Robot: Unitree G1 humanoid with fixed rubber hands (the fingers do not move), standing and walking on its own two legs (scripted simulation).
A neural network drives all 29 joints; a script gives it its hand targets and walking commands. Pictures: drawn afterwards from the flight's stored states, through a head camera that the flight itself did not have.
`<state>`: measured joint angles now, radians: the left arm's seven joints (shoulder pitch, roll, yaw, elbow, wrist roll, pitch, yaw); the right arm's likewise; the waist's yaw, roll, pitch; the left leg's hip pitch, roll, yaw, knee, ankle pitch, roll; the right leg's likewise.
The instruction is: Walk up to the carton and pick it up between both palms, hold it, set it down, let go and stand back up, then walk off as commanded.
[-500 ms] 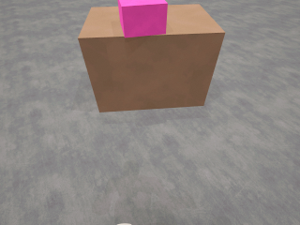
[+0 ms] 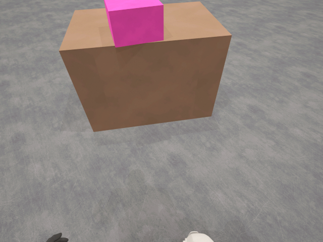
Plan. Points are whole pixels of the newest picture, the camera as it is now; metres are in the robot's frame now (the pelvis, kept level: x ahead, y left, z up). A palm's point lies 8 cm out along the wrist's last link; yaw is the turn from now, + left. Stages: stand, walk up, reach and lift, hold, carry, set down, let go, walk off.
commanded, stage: walk up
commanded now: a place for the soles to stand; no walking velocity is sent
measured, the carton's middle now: (133, 17) +1.28 +0.08 +0.05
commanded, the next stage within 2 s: none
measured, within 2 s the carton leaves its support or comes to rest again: neither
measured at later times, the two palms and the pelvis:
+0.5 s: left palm out of the picture +0.18 +0.31 -0.08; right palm (290, 234) +0.15 -0.32 -0.09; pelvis +0.10 +0.01 +0.00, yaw -2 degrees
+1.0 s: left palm (56, 199) +0.29 +0.30 -0.09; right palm (268, 200) +0.24 -0.31 -0.11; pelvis +0.21 +0.00 +0.00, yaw -2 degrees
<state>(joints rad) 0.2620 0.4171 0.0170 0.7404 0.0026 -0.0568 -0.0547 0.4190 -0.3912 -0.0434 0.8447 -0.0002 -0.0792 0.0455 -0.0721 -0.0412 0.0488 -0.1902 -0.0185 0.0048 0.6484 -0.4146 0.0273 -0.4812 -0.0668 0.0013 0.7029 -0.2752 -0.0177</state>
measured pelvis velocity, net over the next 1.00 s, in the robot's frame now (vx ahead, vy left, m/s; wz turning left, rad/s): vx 0.21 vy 0.00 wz -0.03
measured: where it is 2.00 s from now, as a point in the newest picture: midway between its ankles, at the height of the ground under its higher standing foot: (155, 217)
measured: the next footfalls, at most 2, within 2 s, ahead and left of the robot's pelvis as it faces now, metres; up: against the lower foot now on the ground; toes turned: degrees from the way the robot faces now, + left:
right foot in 0.02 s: +0.17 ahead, -0.12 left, +0.00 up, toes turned -2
left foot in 0.52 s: +0.25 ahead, +0.14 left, +0.00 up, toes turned +0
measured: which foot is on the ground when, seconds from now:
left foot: down 0.00-0.04, up 0.06-0.50, down 0.52-0.94, up 0.96-1.00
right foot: up 0.00-0.00, down 0.02-0.54, up 0.56-0.88, down 0.90-1.00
